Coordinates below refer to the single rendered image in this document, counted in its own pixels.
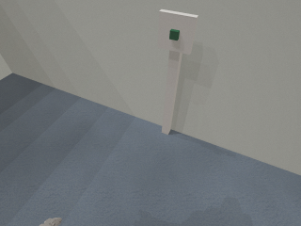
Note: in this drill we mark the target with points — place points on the panel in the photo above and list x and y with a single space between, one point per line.
187 24

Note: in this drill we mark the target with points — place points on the button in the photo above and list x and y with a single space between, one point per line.
174 34

